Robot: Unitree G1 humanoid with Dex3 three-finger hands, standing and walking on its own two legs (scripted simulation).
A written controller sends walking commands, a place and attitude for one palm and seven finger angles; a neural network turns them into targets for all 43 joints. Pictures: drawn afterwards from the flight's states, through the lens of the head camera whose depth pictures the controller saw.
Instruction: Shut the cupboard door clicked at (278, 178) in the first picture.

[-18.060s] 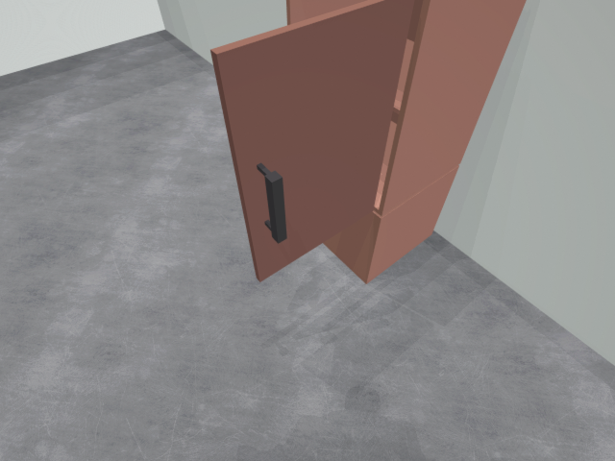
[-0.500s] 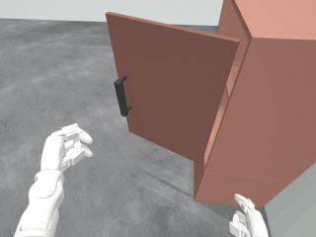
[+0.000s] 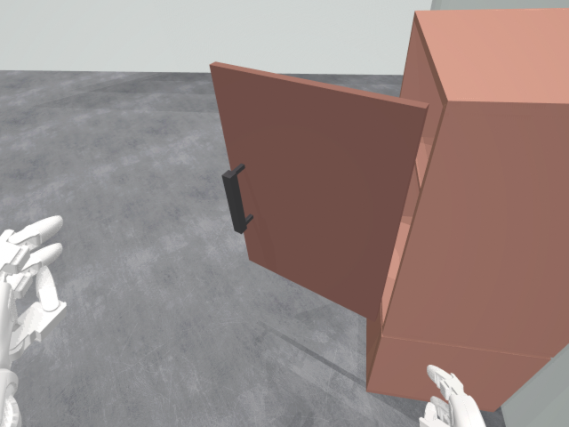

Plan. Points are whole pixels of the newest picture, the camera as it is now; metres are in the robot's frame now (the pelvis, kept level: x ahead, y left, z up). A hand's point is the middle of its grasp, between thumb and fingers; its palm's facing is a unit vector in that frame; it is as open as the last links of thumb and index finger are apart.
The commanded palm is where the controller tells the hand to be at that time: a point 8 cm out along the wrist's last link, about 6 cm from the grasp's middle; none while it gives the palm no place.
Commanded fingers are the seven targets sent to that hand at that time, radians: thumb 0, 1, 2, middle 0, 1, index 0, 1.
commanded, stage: draw the hand back to the body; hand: left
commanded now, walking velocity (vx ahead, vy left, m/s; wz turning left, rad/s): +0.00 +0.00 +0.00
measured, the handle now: (240, 199) +0.63 +0.20 -0.06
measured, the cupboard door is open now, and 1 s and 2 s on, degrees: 67 67 67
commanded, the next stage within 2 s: step back with the hand held close in 0.34 s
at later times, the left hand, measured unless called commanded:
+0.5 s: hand (67, 311) +0.18 +0.26 +0.16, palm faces +0.45 -0.78 -0.42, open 7.4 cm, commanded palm +0.13 +0.29 +0.17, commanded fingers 0.00 0.90 0.90 -0.20 -0.30 -0.20 -0.30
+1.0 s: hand (18, 332) +0.15 +0.30 +0.16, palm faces +0.41 -0.76 -0.50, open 7.4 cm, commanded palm +0.09 +0.33 +0.17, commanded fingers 0.00 0.90 0.90 -0.20 -0.30 -0.20 -0.30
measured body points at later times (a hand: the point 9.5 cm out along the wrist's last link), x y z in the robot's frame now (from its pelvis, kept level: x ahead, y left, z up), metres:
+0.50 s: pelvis -0.01 -0.01 +0.00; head -0.03 -0.04 +0.45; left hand +0.15 +0.30 +0.19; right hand +0.17 -0.23 -0.09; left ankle -0.03 +0.12 -0.74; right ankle -0.03 -0.11 -0.74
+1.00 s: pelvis -0.05 +0.03 -0.01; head -0.04 +0.02 +0.44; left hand +0.13 +0.33 +0.19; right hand +0.14 -0.20 -0.09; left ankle -0.03 +0.12 -0.74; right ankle -0.03 -0.12 -0.74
